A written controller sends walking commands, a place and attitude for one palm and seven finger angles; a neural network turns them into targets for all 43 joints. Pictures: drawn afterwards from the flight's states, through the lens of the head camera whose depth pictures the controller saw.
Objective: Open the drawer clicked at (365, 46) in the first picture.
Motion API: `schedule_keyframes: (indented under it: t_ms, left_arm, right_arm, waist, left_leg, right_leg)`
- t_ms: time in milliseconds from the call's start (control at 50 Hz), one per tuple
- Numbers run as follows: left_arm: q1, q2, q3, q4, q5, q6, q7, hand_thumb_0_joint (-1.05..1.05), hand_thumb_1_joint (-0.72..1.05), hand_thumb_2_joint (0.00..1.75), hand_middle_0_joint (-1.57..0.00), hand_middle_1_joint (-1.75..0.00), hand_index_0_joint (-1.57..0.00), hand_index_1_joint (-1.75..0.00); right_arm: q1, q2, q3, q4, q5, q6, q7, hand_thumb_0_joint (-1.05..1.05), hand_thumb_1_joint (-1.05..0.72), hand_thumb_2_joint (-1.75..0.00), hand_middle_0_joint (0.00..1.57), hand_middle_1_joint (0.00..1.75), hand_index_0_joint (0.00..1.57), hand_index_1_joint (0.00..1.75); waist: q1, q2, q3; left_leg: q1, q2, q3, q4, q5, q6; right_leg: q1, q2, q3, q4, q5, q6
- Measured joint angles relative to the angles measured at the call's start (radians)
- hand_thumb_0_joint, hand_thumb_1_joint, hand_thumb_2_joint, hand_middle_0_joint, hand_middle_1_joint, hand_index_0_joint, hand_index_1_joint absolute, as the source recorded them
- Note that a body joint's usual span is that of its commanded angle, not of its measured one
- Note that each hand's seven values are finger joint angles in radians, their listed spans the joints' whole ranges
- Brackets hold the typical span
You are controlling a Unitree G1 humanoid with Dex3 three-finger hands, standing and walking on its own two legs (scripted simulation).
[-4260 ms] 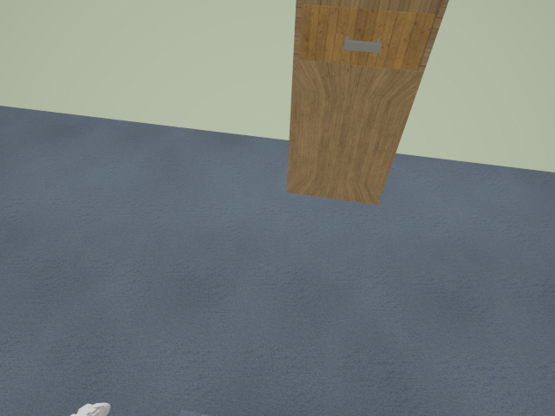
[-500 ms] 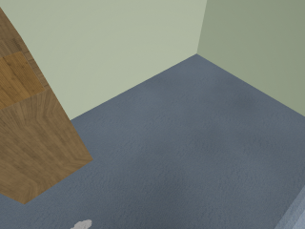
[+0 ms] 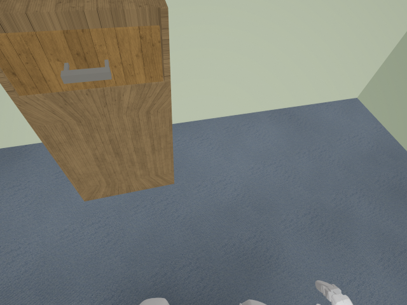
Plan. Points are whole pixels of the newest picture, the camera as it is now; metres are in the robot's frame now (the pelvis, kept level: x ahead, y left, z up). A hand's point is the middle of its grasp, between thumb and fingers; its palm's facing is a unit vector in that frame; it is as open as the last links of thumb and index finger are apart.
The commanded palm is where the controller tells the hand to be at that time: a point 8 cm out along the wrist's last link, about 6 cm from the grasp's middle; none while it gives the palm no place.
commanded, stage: turn to face it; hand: left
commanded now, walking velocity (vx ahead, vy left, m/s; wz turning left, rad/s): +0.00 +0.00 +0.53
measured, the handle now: (87, 70) +0.65 +0.38 +0.04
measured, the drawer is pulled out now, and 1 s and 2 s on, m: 0.00 0.00 0.00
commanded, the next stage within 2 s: take the last steps up to it in 0.46 s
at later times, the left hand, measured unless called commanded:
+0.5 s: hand out of the picture +0.04 +0.16 -0.13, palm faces +0.24 -0.93 -0.27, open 7.4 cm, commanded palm none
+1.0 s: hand out of the picture -0.03 +0.21 -0.16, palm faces +0.36 -0.92 -0.17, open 7.4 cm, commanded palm none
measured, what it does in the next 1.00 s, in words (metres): steps on the spot, turning left: right foot, then left foot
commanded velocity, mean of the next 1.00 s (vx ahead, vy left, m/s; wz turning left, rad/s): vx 0.14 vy -0.01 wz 0.20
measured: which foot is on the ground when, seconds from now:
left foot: down 0.00-0.36, up 0.38-0.76, down 0.78-1.00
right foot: up 0.00-0.34, down 0.36-0.78, up 0.80-1.00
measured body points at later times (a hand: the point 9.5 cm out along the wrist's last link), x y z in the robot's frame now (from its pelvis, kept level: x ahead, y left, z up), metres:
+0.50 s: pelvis +0.00 -0.04 +0.01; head +0.03 -0.07 +0.46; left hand +0.03 +0.21 -0.11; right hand +0.12 -0.27 -0.15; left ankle -0.04 +0.08 -0.65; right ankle +0.03 -0.15 -0.72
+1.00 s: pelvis +0.03 +0.03 +0.02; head +0.03 +0.05 +0.47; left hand -0.05 +0.26 -0.14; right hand +0.10 -0.19 -0.12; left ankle -0.06 +0.09 -0.72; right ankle +0.11 -0.11 -0.65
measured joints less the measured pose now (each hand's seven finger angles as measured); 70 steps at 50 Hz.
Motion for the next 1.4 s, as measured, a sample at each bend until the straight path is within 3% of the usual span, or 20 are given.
schedule_keyframes:
  t_ms: [60,120,240,320,360,440,480,540,680,780,820,880,940,1040,1140,1240,1260,1300,1340,1400]
  left_arm:
    - [-0.013,0.008,0.006,-0.007,0.000,-0.003,-0.008,0.01,0.91,0.90,-0.20,-0.30,-0.20,-0.30]
    - [-0.024,0.004,0.004,-0.025,0.000,-0.011,-0.012,0.01,0.91,0.90,-0.20,-0.30,-0.20,-0.30]
    - [-0.051,-0.025,-0.009,-0.049,-0.004,-0.015,-0.008,0.01,0.91,0.90,-0.20,-0.30,-0.20,-0.30]
    - [-0.063,-0.054,-0.023,-0.063,-0.009,-0.028,-0.005,0.01,0.91,0.90,-0.20,-0.30,-0.20,-0.30]
    - [-0.055,-0.065,-0.032,-0.074,-0.008,-0.045,-0.003,0.01,0.91,0.90,-0.20,-0.30,-0.20,-0.30]
    - [-0.040,-0.106,-0.052,-0.071,0.002,-0.062,0.000,0.01,0.91,0.90,-0.20,-0.30,-0.20,-0.30]
    - [-0.026,-0.120,-0.057,-0.064,0.002,-0.060,0.001,0.01,0.91,0.90,-0.20,-0.30,-0.21,-0.30]
    - [-0.009,-0.130,-0.060,-0.047,0.003,-0.062,0.003,0.01,0.91,0.90,-0.20,-0.30,-0.21,-0.30]
    - [0.029,-0.116,-0.050,0.005,0.014,-0.078,-0.002,0.01,0.91,0.90,-0.21,-0.30,-0.21,-0.30]
    - [0.090,-0.080,-0.038,0.066,0.007,-0.073,-0.012,0.01,0.91,0.90,-0.20,-0.30,-0.21,-0.30]
    - [0.107,-0.062,-0.031,0.100,0.006,-0.052,-0.012,0.01,0.91,0.90,-0.20,-0.30,-0.21,-0.30]
    - [0.113,-0.053,-0.028,0.141,0.009,-0.033,-0.023,0.01,0.91,0.90,-0.20,-0.30,-0.20,-0.30]
    - [0.094,-0.054,-0.029,0.145,0.010,-0.042,-0.035,0.01,0.91,0.90,-0.20,-0.30,-0.20,-0.30]
    - [0.042,-0.072,-0.032,0.127,0.007,-0.052,-0.039,0.01,0.91,0.90,-0.20,-0.30,-0.20,-0.30]
    - [-0.031,-0.096,-0.034,0.112,0.003,-0.054,-0.040,0.01,0.91,0.90,-0.20,-0.30,-0.20,-0.30]
    - [-0.094,-0.112,-0.036,0.082,0.003,-0.089,-0.042,0.01,0.91,0.90,-0.20,-0.30,-0.20,-0.30]
    - [-0.103,-0.114,-0.034,0.077,0.006,-0.107,-0.038,0.01,0.91,0.90,-0.20,-0.30,-0.20,-0.30]
    - [-0.114,-0.125,-0.036,0.069,0.001,-0.134,-0.031,0.01,0.91,0.90,-0.20,-0.30,-0.20,-0.30]
    - [-0.104,-0.134,-0.040,0.069,-0.002,-0.137,-0.023,0.00,0.91,0.90,-0.20,-0.30,-0.20,-0.30]
    - [-0.072,-0.139,-0.029,0.079,-0.006,-0.133,0.004,-0.01,0.93,0.90,-0.20,-0.30,-0.21,-0.30]
  right_arm:
    - [0.013,0.010,0.008,0.002,-0.002,0.002,-0.010,0.00,-0.91,-0.90,0.20,0.29,0.20,0.30]
    - [0.027,0.021,0.014,0.012,-0.002,0.007,-0.009,0.00,-0.91,-0.90,0.20,0.30,0.20,0.30]
    - [0.056,0.047,0.015,0.030,-0.004,0.019,-0.005,0.00,-0.90,-0.90,0.20,0.30,0.21,0.30]
    - [0.075,0.054,0.010,0.045,-0.006,0.029,-0.004,0.00,-0.90,-0.90,0.20,0.30,0.21,0.30]
    - [0.089,0.054,0.005,0.050,0.000,0.033,-0.003,0.00,-0.90,-0.90,0.20,0.30,0.21,0.30]
    - [0.099,0.037,-0.015,0.075,0.000,0.057,-0.004,0.00,-0.90,-0.90,0.20,0.30,0.20,0.30]
    - [0.103,0.030,-0.021,0.089,-0.002,0.062,0.001,0.00,-0.91,-0.90,0.20,0.30,0.20,0.30]
    - [0.110,0.026,-0.022,0.105,-0.003,0.062,0.002,0.00,-0.91,-0.90,0.20,0.30,0.20,0.30]
    - [0.110,0.034,-0.008,0.142,-0.002,0.057,-0.002,0.00,-0.91,-0.90,0.20,0.29,0.20,0.30]
    - [0.118,0.048,0.011,0.139,-0.003,0.006,-0.003,0.00,-0.91,-0.90,0.19,0.29,0.20,0.30]
    - [0.118,0.071,0.019,0.144,-0.009,-0.016,-0.010,0.00,-0.91,-0.90,0.19,0.29,0.20,0.30]
    - [0.152,0.099,0.033,0.147,-0.009,-0.040,-0.023,0.00,-0.91,-0.90,0.20,0.29,0.20,0.30]
    - [0.197,0.121,0.043,0.172,-0.005,-0.052,-0.030,0.00,-0.91,-0.90,0.20,0.29,0.20,0.30]
    - [0.267,0.149,0.046,0.227,0.000,-0.062,-0.038,0.00,-0.90,-0.90,0.20,0.30,0.20,0.30]
    - [0.320,0.159,0.038,0.268,-0.007,-0.062,-0.042,0.00,-0.90,-0.90,0.20,0.30,0.20,0.30]
    - [0.369,0.153,0.031,0.304,-0.006,-0.055,-0.044,0.00,-0.90,-0.90,0.20,0.30,0.20,0.30]
    - [0.372,0.152,0.030,0.313,-0.001,-0.051,-0.041,0.00,-0.90,-0.90,0.20,0.30,0.20,0.30]
    - [0.350,0.145,0.026,0.320,0.010,-0.036,-0.040,0.00,-0.90,-0.90,0.20,0.30,0.20,0.30]
    - [0.320,0.135,0.018,0.310,0.010,-0.024,-0.037,0.00,-0.91,-0.90,0.20,0.30,0.20,0.30]
    - [0.261,0.116,0.008,0.268,0.001,-0.017,-0.034,0.01,-0.91,-0.90,0.20,0.29,0.20,0.30]
  waist:
    - [-0.002,0.010,-0.001]
    - [-0.004,0.022,-0.006]
    - [-0.024,0.050,-0.014]
    - [-0.038,0.073,-0.019]
    - [-0.038,0.078,-0.030]
    - [-0.040,0.109,-0.032]
    - [-0.040,0.111,-0.036]
    - [-0.040,0.102,-0.037]
    - [-0.010,0.057,-0.040]
    - [0.010,0.035,-0.070]
    - [0.013,0.008,-0.071]
    - [-0.003,0.009,-0.077]
    - [-0.010,0.015,-0.073]
    - [-0.015,0.021,-0.057]
    - [-0.048,0.032,-0.031]
    - [-0.075,0.054,-0.015]
    - [-0.069,0.057,-0.010]
    - [-0.066,0.070,0.005]
    - [-0.057,0.074,-0.001]
    - [-0.052,0.080,-0.026]
  left_leg:
    - [0.028,-0.015,-0.032,-0.074,0.045,-0.001]
    - [0.050,-0.032,-0.061,-0.137,0.083,0.005]
    - [0.060,-0.055,-0.115,-0.175,0.113,-0.003]
    - [0.042,-0.067,-0.147,-0.146,0.106,-0.021]
    - [0.015,-0.079,-0.158,-0.099,0.087,-0.036]
    - [-0.097,-0.087,-0.159,0.242,-0.112,-0.060]
    - [-0.137,-0.072,-0.142,0.393,-0.083,-0.071]
    - [-0.141,-0.041,-0.125,0.464,-0.044,-0.091]
    - [-0.012,0.006,-0.081,0.204,-0.104,-0.096]
    - [0.141,0.008,-0.030,-0.137,-0.038,-0.051]
    - [0.150,-0.005,-0.015,-0.120,-0.033,-0.023]
    - [0.205,-0.004,-0.012,-0.175,-0.014,-0.012]
    - [0.269,-0.011,-0.018,-0.268,0.019,-0.009]
    - [0.353,-0.027,-0.014,-0.362,0.032,-0.007]
    - [0.409,-0.027,-0.005,-0.367,-0.016,-0.023]
    - [0.416,0.005,-0.007,-0.233,-0.141,-0.057]
    - [0.376,0.018,-0.008,-0.121,-0.173,-0.056]
    - [0.239,0.024,-0.053,0.215,-0.208,-0.041]
    - [0.106,0.023,-0.070,0.454,-0.172,-0.031]
    - [-0.039,0.049,-0.061,0.509,-0.085,-0.034]
  right_leg:
    - [-0.059,0.022,0.051,0.074,0.085,0.009]
    - [-0.075,0.032,0.080,0.037,0.137,0.016]
    - [-0.029,0.061,0.101,-0.132,0.129,0.014]
    - [0.058,0.094,0.094,-0.322,0.153,-0.001]
    - [0.127,0.100,0.085,-0.478,0.243,-0.016]
    - [0.140,0.094,0.041,-0.471,0.239,-0.087]
    - [0.160,0.087,0.025,-0.501,0.249,-0.093]
    - [0.182,0.075,0.003,-0.538,0.267,-0.093]
    - [0.200,0.045,-0.040,-0.570,0.278,-0.076]
    - [0.183,0.029,-0.062,-0.507,0.232,-0.043]
    - [0.137,0.029,-0.020,-0.373,0.114,-0.046]
    - [0.039,0.055,0.018,-0.134,0.102,-0.055]
    - [-0.037,0.051,0.030,-0.046,0.191,-0.048]
    - [-0.113,0.033,0.046,-0.081,0.282,-0.034]
    - [-0.106,0.035,0.031,-0.260,0.305,-0.048]
    - [0.006,0.081,-0.008,-0.465,0.342,-0.093]
    - [0.014,0.086,-0.014,-0.465,0.391,-0.107]
    - [0.020,0.094,-0.032,-0.409,0.342,-0.126]
    - [0.058,0.102,-0.041,-0.429,0.305,-0.131]
    - [0.120,0.115,-0.051,-0.517,0.323,-0.123]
